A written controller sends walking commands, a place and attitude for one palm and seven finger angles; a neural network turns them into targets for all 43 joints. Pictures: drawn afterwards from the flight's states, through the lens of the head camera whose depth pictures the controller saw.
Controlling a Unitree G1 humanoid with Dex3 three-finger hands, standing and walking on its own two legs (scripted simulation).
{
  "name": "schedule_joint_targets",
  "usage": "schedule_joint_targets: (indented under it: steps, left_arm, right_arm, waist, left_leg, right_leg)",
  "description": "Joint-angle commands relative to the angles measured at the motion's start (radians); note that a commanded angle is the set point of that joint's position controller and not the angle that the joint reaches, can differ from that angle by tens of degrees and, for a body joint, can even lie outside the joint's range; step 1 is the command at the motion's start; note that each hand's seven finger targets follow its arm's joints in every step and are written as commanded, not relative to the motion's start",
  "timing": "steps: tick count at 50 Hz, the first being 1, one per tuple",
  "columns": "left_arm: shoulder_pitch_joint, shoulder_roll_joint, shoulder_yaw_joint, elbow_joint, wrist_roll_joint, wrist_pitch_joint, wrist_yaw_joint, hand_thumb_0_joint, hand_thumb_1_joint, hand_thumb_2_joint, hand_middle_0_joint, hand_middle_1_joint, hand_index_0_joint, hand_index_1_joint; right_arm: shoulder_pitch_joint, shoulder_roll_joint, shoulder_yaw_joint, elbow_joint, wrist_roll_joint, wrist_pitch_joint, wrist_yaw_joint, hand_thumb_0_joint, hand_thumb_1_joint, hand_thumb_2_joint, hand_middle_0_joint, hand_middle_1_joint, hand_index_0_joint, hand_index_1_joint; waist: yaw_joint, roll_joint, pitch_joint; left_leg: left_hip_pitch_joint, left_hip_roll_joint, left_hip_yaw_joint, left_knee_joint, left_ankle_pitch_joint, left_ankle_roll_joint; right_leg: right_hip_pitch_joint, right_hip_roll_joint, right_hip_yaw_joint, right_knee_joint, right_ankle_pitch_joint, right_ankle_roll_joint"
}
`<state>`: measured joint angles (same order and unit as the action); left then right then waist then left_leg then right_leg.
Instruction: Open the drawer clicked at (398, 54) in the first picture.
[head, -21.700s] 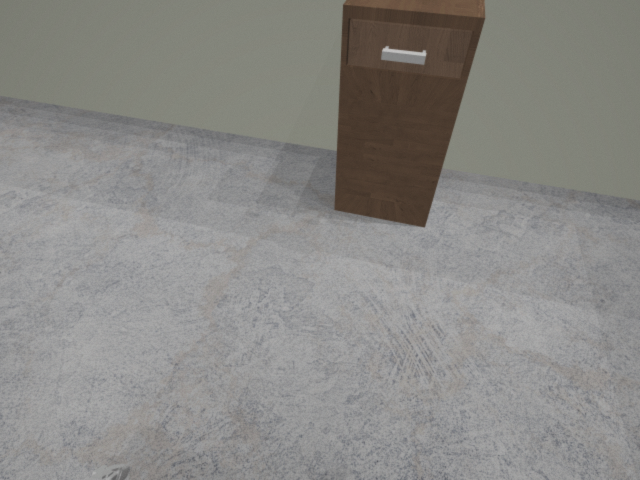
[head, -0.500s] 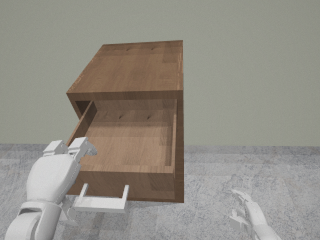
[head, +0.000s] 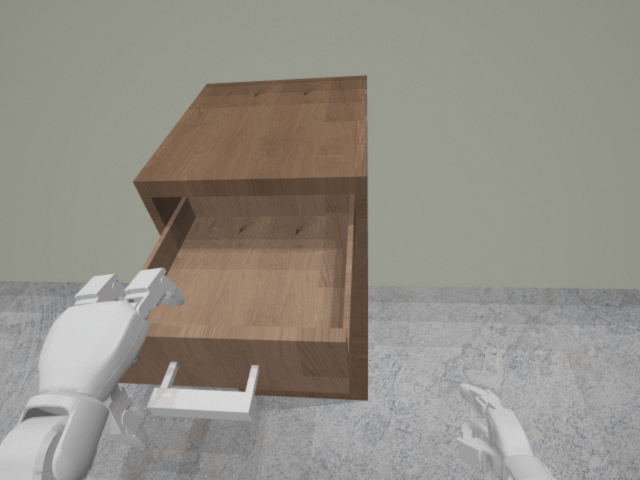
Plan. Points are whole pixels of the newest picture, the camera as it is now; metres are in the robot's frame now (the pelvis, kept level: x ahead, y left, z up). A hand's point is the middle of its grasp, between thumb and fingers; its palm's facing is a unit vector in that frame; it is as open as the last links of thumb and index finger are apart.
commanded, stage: draw the hand back to the body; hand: left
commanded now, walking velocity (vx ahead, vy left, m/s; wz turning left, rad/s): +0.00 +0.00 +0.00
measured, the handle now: (208, 387) +0.23 +0.20 -0.01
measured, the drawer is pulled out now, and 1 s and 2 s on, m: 0.29 0.29 0.29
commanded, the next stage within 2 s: step back with the hand held close in 1.34 s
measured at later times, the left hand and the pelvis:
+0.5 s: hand (138, 348) +0.19 +0.21 +0.15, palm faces +0.30 -0.84 -0.46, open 13.6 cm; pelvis +0.01 +0.01 +0.00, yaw +1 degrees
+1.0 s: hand (112, 333) +0.20 +0.24 +0.16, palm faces +0.40 -0.82 -0.41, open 9.8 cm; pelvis +0.03 +0.00 +0.00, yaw +2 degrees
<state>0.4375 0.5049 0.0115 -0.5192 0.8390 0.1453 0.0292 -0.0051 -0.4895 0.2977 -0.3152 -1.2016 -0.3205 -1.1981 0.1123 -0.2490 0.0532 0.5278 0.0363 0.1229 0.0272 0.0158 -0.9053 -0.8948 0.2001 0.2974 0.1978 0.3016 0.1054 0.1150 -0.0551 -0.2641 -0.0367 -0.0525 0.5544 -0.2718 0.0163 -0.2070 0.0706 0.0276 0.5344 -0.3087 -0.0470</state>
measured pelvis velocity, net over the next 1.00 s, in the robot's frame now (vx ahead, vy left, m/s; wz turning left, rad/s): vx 0.03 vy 0.00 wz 0.04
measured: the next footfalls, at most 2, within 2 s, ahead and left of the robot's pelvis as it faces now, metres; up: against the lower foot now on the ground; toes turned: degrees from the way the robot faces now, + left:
none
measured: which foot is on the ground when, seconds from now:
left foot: down 0.00-1.00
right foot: down 0.00-1.00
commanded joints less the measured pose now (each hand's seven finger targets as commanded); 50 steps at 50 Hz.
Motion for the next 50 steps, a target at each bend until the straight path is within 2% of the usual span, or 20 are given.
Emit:
schedule_joint_targets:
  steps: [1,4,5,6,8,11,12,17,18,19,20,22,25,26,31,34,40,44,46,50]
  left_arm:
    - [-0.086,0.168,0.133,-0.202,-0.001,-0.022,0.034,0.0,-0.5,0.3,-0.3,-1.2,-0.3,-1.2]
    - [-0.094,0.195,0.154,-0.227,-0.001,-0.051,0.041,0.0,-0.5,0.3,-0.3,-1.2,-0.3,-1.2]
    - [-0.07,0.204,0.177,-0.238,-0.01,-0.052,0.048,0.0,-0.5,0.3,-0.3,-1.2,-0.3,-1.2]
    - [-0.06,0.188,0.16,-0.227,-0.006,-0.059,0.049,0.0,-0.5,0.3,-0.3,-1.2,-0.3,-1.2]
    - [-0.044,0.209,0.188,-0.197,-0.008,-0.071,0.054,0.0,-0.5,0.3,-0.3,-1.2,-0.3,-1.2]
    - [-0.034,0.212,0.204,-0.223,-0.012,-0.072,0.065,0.0,-0.5,0.3,-0.3,-1.2,-0.3,-1.2]
    - [-0.023,0.213,0.21,-0.217,-0.018,-0.071,0.068,0.0,-0.5,0.3,-0.3,-1.2,-0.3,-1.2]
    - [0.008,0.224,0.225,-0.217,-0.03,-0.064,0.06,0.0,-0.5,0.3,-0.3,-1.2,-0.3,-1.2]
    - [-0.059,-0.186,0.155,-0.222,-0.774,-0.161,0.058,0.0,-0.465,0.315,-0.298,-1.178,-0.298,-1.178]
    - [0.027,-0.061,0.225,-0.163,-0.798,-0.2,0.076,0.0,-0.43,0.33,-0.295,-1.155,-0.295,-1.155]
    - [0.076,-0.022,0.303,-0.182,-0.858,-0.223,0.089,0.0,-0.395,0.345,-0.292,-1.133,-0.292,-1.133]
    - [-0.009,0.001,0.302,-0.318,-0.883,-0.276,0.102,0.0,-0.325,0.375,-0.287,-1.087,-0.287,-1.087]
    - [0.0,0.015,0.331,-0.305,-0.89,-0.299,0.118,0.0,-0.22,0.42,-0.28,-1.02,-0.28,-1.02]
    - [0.027,-0.036,0.297,-0.258,-0.891,-0.301,0.113,0.0,-0.185,0.435,-0.277,-0.997,-0.277,-0.997]
    - [0.065,-0.052,0.311,-0.201,-0.904,-0.309,0.095,0.0,-0.01,0.51,-0.265,-0.885,-0.265,-0.885]
    - [0.072,-0.033,0.333,-0.228,-0.915,-0.31,0.09,0.0,0.095,0.555,-0.257,-0.817,-0.257,-0.817]
    - [0.059,-0.005,0.362,-0.244,-0.917,-0.307,0.092,0.0,0.305,0.645,-0.242,-0.683,-0.242,-0.683]
    - [0.086,-0.003,0.379,-0.211,-0.921,-0.302,0.095,0.0,0.445,0.705,-0.232,-0.592,-0.232,-0.592]
    - [0.088,-0.014,0.378,-0.177,-0.919,-0.299,0.095,0.0,0.515,0.735,-0.228,-0.548,-0.228,-0.548]
    - [0.045,0.012,0.397,-0.195,-0.923,-0.3,0.097,0.0,0.655,0.795,-0.218,-0.458,-0.218,-0.458]
  right_arm:
    - [-0.193,-0.082,-0.035,-0.194,-0.002,-0.065,-0.015,0.0,-0.9,-0.9,0.2,0.3,0.2,0.3]
    - [-0.186,-0.089,-0.042,-0.201,-0.005,-0.069,-0.028,0.0,-0.9,-0.9,0.2,0.3,0.2,0.3]
    - [-0.209,-0.089,-0.038,-0.207,0.002,-0.077,-0.028,0.0,-0.9,-0.9,0.2,0.3,0.2,0.3]
    - [-0.174,-0.084,-0.037,-0.203,-0.007,-0.074,-0.029,0.0,-0.9,-0.9,0.2,0.3,0.2,0.3]
    - [-0.174,-0.09,-0.046,-0.196,-0.009,-0.069,-0.035,0.0,-0.9,-0.9,0.2,0.3,0.2,0.3]
    - [-0.169,-0.088,-0.043,-0.203,-0.005,-0.07,-0.029,0.0,-0.9,-0.9,0.2,0.3,0.2,0.3]
    - [-0.169,-0.09,-0.047,-0.201,-0.003,-0.069,-0.03,0.0,-0.9,-0.9,0.2,0.3,0.2,0.3]
    - [-0.165,-0.098,-0.047,-0.208,0.001,-0.06,-0.024,0.0,-0.9,-0.9,0.2,0.3,0.2,0.3]
    - [-0.098,-0.004,-0.041,-0.237,0.007,-0.145,-0.049,0.0,-0.9,-0.9,0.2,0.3,0.2,0.3]
    - [-0.086,-0.033,-0.041,-0.204,0.002,-0.196,-0.068,0.0,-0.9,-0.9,0.2,0.3,0.2,0.3]
    - [-0.104,-0.039,-0.039,-0.184,-0.002,-0.217,-0.088,0.0,-0.9,-0.9,0.2,0.3,0.2,0.3]
    - [-0.079,-0.043,-0.034,-0.175,-0.013,-0.26,-0.104,0.0,-0.9,-0.9,0.2,0.3,0.2,0.3]
    - [-0.069,-0.044,-0.029,-0.133,-0.023,-0.298,-0.11,0.0,-0.9,-0.9,0.2,0.3,0.2,0.3]
    - [-0.058,-0.034,-0.025,-0.119,-0.027,-0.3,-0.106,0.0,-0.9,-0.9,0.2,0.3,0.2,0.3]
    - [-0.061,-0.039,-0.039,-0.094,-0.026,-0.304,-0.094,0.0,-0.9,-0.9,0.2,0.3,0.2,0.3]
    - [-0.066,-0.043,-0.049,-0.101,-0.019,-0.295,-0.091,0.0,-0.9,-0.9,0.2,0.3,0.2,0.3]
    - [-0.075,-0.053,-0.057,-0.095,-0.014,-0.284,-0.097,0.0,-0.9,-0.9,0.2,0.3,0.2,0.3]
    - [-0.069,-0.048,-0.063,-0.094,-0.008,-0.271,-0.102,0.0,-0.9,-0.9,0.2,0.3,0.2,0.3]
    - [-0.069,-0.047,-0.062,-0.08,-0.012,-0.264,-0.106,0.0,-0.9,-0.9,0.2,0.3,0.2,0.3]
    - [-0.08,-0.053,-0.064,-0.089,-0.007,-0.262,-0.108,0.0,-0.9,-0.9,0.2,0.3,0.2,0.3]
  waist:
    - [0.001,-0.063,-0.079]
    - [0.001,-0.083,-0.094]
    - [0.002,-0.04,-0.087]
    - [0.005,-0.058,-0.109]
    - [0.005,-0.099,-0.071]
    - [0.006,-0.031,-0.104]
    - [0.001,-0.069,-0.096]
    - [-0.003,-0.078,-0.095]
    - [-0.107,-0.15,-0.016]
    - [-0.078,-0.187,-0.009]
    - [-0.055,-0.205,-0.017]
    - [-0.058,-0.105,-0.08]
    - [-0.05,-0.003,-0.028]
    - [-0.056,0.018,0.016]
    - [-0.054,-0.025,0.011]
    - [-0.053,-0.068,-0.05]
    - [-0.057,-0.04,-0.054]
    - [-0.057,-0.098,-0.061]
    - [-0.06,-0.049,-0.027]
    - [-0.058,-0.056,-0.025]
  left_leg:
    - [0.076,0.023,0.039,-0.047,0.168,0.023]
    - [0.093,0.023,0.039,-0.037,0.171,0.024]
    - [0.089,0.026,0.03,-0.037,0.171,0.02]
    - [0.092,0.023,0.034,-0.036,0.173,0.023]
    - [0.076,0.021,0.034,-0.032,0.172,0.023]
    - [0.078,0.025,0.031,-0.034,0.182,0.017]
    - [0.078,0.027,0.031,-0.031,0.188,0.016]
    - [0.062,0.032,0.028,-0.032,0.206,0.015]
    - [0.169,0.039,0.001,-0.044,0.127,0.04]
    - [0.162,0.063,-0.007,-0.06,0.103,0.033]
    - [0.149,0.058,-0.013,-0.077,0.112,0.026]
    - [0.16,0.05,-0.005,-0.082,0.165,0.02]
    - [0.13,0.046,-0.012,-0.094,0.189,0.007]
    - [0.113,0.042,-0.015,-0.104,0.182,0.005]
    - [0.114,0.045,-0.017,-0.102,0.234,0.002]
    - [0.137,0.05,-0.009,-0.092,0.29,0.003]
    - [0.147,0.049,-0.009,-0.098,0.292,-0.001]
    - [0.148,0.048,-0.006,-0.094,0.293,0.003]
    - [0.146,0.041,-0.002,-0.097,0.268,0.003]
    - [0.146,0.04,-0.004,-0.099,0.25,0.003]
  right_leg:
    - [-0.059,-0.066,-0.012,-0.126,0.129,0.023]
    - [-0.067,-0.07,-0.009,-0.129,0.137,0.028]
    - [-0.068,-0.062,0.005,-0.13,0.14,0.018]
    - [-0.061,-0.069,-0.019,-0.121,0.132,0.022]
    - [-0.076,-0.065,-0.019,-0.124,0.143,0.025]
    - [-0.065,-0.064,-0.027,-0.107,0.143,0.018]
    - [-0.069,-0.067,-0.024,-0.109,0.156,0.021]
    - [-0.068,-0.065,-0.033,-0.094,0.184,0.024]
    - [-0.043,-0.047,-0.067,-0.098,0.158,0.016]
    - [-0.053,-0.055,-0.057,-0.09,0.119,0.021]
    - [-0.033,-0.057,-0.059,-0.109,0.116,0.023]
    - [0.012,-0.083,-0.05,-0.105,0.169,0.026]
    - [0.014,-0.083,-0.05,-0.117,0.178,0.013]
    - [0.001,-0.082,-0.062,-0.119,0.174,0.011]
    - [0.025,-0.079,-0.069,-0.127,0.231,0.011]
    - [0.06,-0.087,-0.064,-0.119,0.301,0.018]
    - [0.056,-0.084,-0.062,-0.134,0.295,0.018]
    - [0.058,-0.086,-0.067,-0.129,0.312,0.024]
    - [0.035,-0.084,-0.067,-0.144,0.288,0.023]
    - [0.037,-0.086,-0.058,-0.153,0.271,0.024]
